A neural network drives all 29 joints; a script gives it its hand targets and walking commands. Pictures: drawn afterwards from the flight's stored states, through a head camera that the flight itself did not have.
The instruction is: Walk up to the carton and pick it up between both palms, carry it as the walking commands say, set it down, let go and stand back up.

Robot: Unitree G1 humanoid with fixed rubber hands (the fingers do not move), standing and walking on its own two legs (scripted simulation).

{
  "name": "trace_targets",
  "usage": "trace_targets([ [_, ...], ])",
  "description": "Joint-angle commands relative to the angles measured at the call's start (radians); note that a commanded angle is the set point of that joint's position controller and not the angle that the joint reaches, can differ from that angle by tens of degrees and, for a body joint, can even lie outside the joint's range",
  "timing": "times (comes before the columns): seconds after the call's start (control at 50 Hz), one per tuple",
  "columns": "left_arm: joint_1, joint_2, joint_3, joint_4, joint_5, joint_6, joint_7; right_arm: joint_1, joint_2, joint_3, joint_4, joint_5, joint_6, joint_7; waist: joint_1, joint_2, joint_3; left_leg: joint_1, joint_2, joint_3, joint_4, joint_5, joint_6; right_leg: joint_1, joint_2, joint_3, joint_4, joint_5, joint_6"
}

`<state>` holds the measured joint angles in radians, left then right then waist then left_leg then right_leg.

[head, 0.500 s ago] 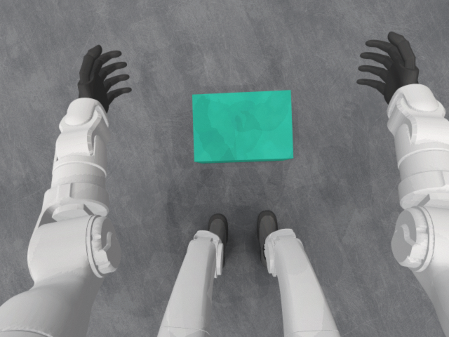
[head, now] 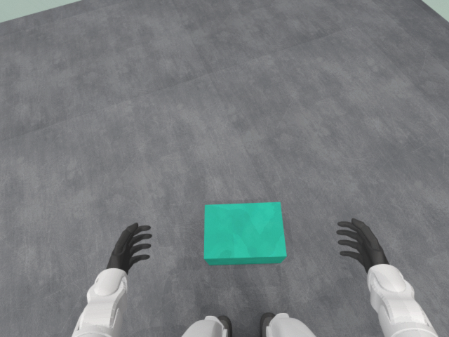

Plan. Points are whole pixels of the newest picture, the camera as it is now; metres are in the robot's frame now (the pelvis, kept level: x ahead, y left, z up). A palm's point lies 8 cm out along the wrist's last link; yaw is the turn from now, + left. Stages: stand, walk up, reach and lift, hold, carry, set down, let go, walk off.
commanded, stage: let go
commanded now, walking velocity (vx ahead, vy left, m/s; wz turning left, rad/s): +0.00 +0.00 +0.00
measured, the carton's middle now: (243, 234) +0.42 +0.00 -0.67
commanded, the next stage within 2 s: stand in 0.58 s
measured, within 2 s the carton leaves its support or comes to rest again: neither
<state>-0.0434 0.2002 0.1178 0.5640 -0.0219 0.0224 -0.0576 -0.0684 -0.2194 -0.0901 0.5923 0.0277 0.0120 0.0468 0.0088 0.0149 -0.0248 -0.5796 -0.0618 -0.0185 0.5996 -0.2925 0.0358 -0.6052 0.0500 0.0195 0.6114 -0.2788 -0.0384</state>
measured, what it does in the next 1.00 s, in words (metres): shifts its weight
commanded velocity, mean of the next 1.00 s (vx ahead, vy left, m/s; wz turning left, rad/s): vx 0.00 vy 0.00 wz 0.00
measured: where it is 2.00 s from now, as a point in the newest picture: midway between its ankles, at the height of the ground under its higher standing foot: outside the picture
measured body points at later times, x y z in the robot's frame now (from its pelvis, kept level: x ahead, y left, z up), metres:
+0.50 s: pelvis +0.00 -0.01 +0.01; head +0.01 -0.01 +0.46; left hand +0.18 +0.23 -0.06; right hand +0.17 -0.24 -0.06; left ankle -0.01 +0.10 -0.72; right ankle +0.00 -0.09 -0.72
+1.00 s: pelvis +0.05 +0.00 +0.01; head +0.05 +0.00 +0.46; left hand +0.16 +0.27 -0.10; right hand +0.16 -0.26 -0.10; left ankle -0.01 +0.10 -0.72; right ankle +0.00 -0.09 -0.72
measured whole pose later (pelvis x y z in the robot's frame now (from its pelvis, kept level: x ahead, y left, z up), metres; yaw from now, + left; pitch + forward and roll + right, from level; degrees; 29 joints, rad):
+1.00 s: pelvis +0.05 +0.00 +0.01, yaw +2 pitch +4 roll +0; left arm 0.29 0.28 0.00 0.74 0.04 -0.06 0.02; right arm 0.31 -0.27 -0.01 0.75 -0.03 -0.06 -0.01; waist 0.00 -0.01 -0.10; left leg -0.21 -0.06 -0.04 0.49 -0.35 0.04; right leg -0.22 0.03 -0.02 0.50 -0.35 -0.03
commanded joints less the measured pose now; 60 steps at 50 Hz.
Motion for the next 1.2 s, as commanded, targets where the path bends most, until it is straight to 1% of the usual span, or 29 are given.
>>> trace_targets([
  [0.0, 0.091, 0.103, 0.012, -0.135, 0.008, -0.025, 0.006, 0.101, -0.074, -0.014, -0.135, -0.007, -0.033, -0.002, 0.001, -0.009, -0.317, 0.315, 0.038, -0.070, -0.093, 0.465, -0.050, 0.350, -0.021, 0.074, -0.091, 0.403, 0.041],
  [0.06, 0.174, 0.095, -0.005, -0.173, 0.012, -0.021, 0.006, 0.181, -0.076, -0.005, -0.190, -0.014, -0.035, 0.001, -0.001, -0.020, -0.249, 0.373, 0.040, -0.061, -0.140, 0.459, -0.047, 0.423, -0.022, 0.077, -0.141, 0.403, 0.041],
  [0.1, 0.202, 0.091, -0.015, -0.193, 0.014, -0.011, 0.004, 0.205, -0.076, 0.006, -0.223, -0.016, -0.026, 0.004, -0.003, -0.035, -0.186, 0.380, 0.040, -0.049, -0.166, 0.393, -0.042, 0.459, -0.025, 0.076, -0.172, 0.367, 0.041],
  [0.14, 0.218, 0.088, -0.028, -0.212, 0.015, 0.005, -0.002, 0.220, -0.073, 0.018, -0.250, -0.016, -0.007, 0.008, -0.007, -0.047, -0.120, 0.381, 0.038, -0.037, -0.195, 0.292, -0.033, 0.489, -0.029, 0.074, -0.200, 0.304, 0.040],
  [0.2, 0.220, 0.087, -0.040, -0.231, 0.018, 0.034, -0.011, 0.223, -0.068, 0.034, -0.276, -0.018, 0.035, 0.017, -0.006, -0.054, -0.013, 0.382, 0.033, -0.022, -0.227, 0.144, -0.017, 0.494, -0.035, 0.066, -0.228, 0.169, 0.038],
  [0.24, 0.225, 0.095, -0.038, -0.238, 0.024, 0.054, -0.016, 0.230, -0.066, 0.036, -0.285, -0.023, 0.066, 0.023, -0.005, -0.049, 0.046, 0.389, 0.032, -0.014, -0.234, 0.082, -0.010, 0.487, -0.039, 0.058, -0.238, 0.094, 0.035],
  [0.28, 0.222, 0.104, -0.033, -0.242, 0.036, 0.072, -0.018, 0.236, -0.067, 0.033, -0.286, -0.031, 0.093, 0.027, -0.006, -0.037, 0.093, 0.402, 0.031, -0.008, -0.232, 0.051, -0.006, 0.477, -0.043, 0.049, -0.243, 0.045, 0.033],
  [0.34, 0.210, 0.111, -0.028, -0.245, 0.053, 0.095, -0.016, 0.248, -0.066, 0.026, -0.281, -0.040, 0.123, 0.031, -0.008, -0.015, 0.129, 0.425, 0.033, -0.005, -0.224, 0.048, -0.006, 0.473, -0.048, 0.039, -0.241, 0.025, 0.032],
  [0.42, 0.200, 0.115, -0.031, -0.243, 0.059, 0.110, -0.009, 0.255, -0.066, 0.026, -0.284, -0.040, 0.139, 0.027, -0.013, 0.004, 0.133, 0.446, 0.035, -0.013, -0.218, 0.083, -0.011, 0.500, -0.048, 0.037, -0.226, 0.064, 0.031],
  [0.56, 0.219, 0.132, -0.034, -0.243, 0.044, 0.117, 0.008, 0.253, -0.075, 0.044, -0.307, -0.024, 0.140, 0.010, -0.020, -0.011, 0.098, 0.452, 0.036, -0.031, -0.211, 0.157, -0.018, 0.567, -0.042, 0.041, -0.201, 0.165, 0.033],
  [0.58, 0.201, 0.200, -0.029, -0.114, 0.086, 0.045, 0.038, 0.316, -0.159, 0.009, -0.131, -0.109, 0.051, -0.026, -0.019, -0.111, 0.099, 0.286, 0.135, -0.106, -0.257, -0.153, -0.044, 0.430, -0.142, 0.092, -0.276, -0.175, 0.054],
  [0.6, 0.239, 0.198, -0.037, -0.102, 0.097, -0.002, 0.064, 0.328, -0.199, 0.010, -0.110, -0.120, 0.008, -0.051, -0.003, -0.093, 0.150, 0.273, 0.145, -0.132, -0.275, -0.210, -0.051, 0.356, -0.158, 0.135, -0.306, -0.275, 0.055],
  [0.62, 0.245, 0.175, -0.044, -0.074, 0.098, -0.033, 0.074, 0.307, -0.178, 0.014, -0.100, -0.116, -0.025, -0.057, -0.001, -0.067, 0.148, 0.268, 0.150, -0.154, -0.270, -0.183, -0.047, 0.320, -0.159, 0.150, -0.298, -0.262, 0.052],
  [0.64, 0.245, 0.165, -0.051, -0.054, 0.092, -0.058, 0.077, 0.305, -0.155, 0.021, -0.085, -0.107, -0.051, -0.056, -0.002, -0.036, 0.106, 0.271, 0.164, -0.167, -0.266, -0.134, -0.045, 0.344, -0.166, 0.158, -0.282, -0.191, 0.049],
  [0.68, 0.237, 0.159, -0.058, -0.014, 0.080, -0.094, 0.071, 0.311, -0.125, 0.033, -0.041, -0.087, -0.087, -0.048, 0.001, -0.006, -0.025, 0.303, 0.175, -0.177, -0.248, 0.016, -0.037, 0.431, -0.172, 0.150, -0.233, -0.001, 0.043],
  [0.74, 0.251, 0.169, -0.064, 0.031, 0.077, -0.114, 0.068, 0.326, -0.140, 0.035, 0.015, -0.076, -0.105, -0.048, 0.000, -0.004, -0.108, 0.355, 0.177, -0.178, -0.208, 0.268, -0.026, 0.468, -0.173, 0.143, -0.187, 0.220, 0.036],
  [0.76, 0.264, 0.175, -0.066, 0.045, 0.075, -0.115, 0.069, 0.342, -0.147, 0.034, 0.032, -0.074, -0.106, -0.050, -0.002, -0.003, -0.117, 0.364, 0.175, -0.175, -0.194, 0.330, -0.024, 0.470, -0.171, 0.137, -0.173, 0.278, 0.036],
  [0.8, 0.292, 0.185, -0.071, 0.068, 0.071, -0.112, 0.072, 0.372, -0.157, 0.036, 0.060, -0.069, -0.103, -0.055, -0.005, -0.003, -0.121, 0.373, 0.169, -0.168, -0.173, 0.402, -0.021, 0.469, -0.166, 0.124, -0.154, 0.345, 0.036],
  [1.02, 0.365, 0.192, -0.092, 0.142, 0.056, -0.083, 0.087, 0.431, -0.168, 0.052, 0.137, -0.053, -0.076, -0.071, -0.002, -0.018, -0.069, 0.351, 0.147, -0.143, -0.117, 0.460, -0.006, 0.458, -0.156, 0.081, -0.112, 0.447, 0.024],
  [1.1, 0.378, 0.192, -0.095, 0.171, 0.052, -0.070, 0.091, 0.441, -0.165, 0.056, 0.163, -0.050, -0.063, -0.077, -0.001, -0.018, -0.054, 0.353, 0.142, -0.139, -0.112, 0.453, -0.001, 0.461, -0.151, 0.070, -0.112, 0.440, 0.019],
  [1.18, 0.389, 0.191, -0.098, 0.204, 0.050, -0.057, 0.095, 0.450, -0.162, 0.061, 0.191, -0.049, -0.051, -0.081, 0.000, -0.016, -0.030, 0.353, 0.139, -0.139, -0.119, 0.425, 0.006, 0.463, -0.147, 0.063, -0.122, 0.401, 0.013],
])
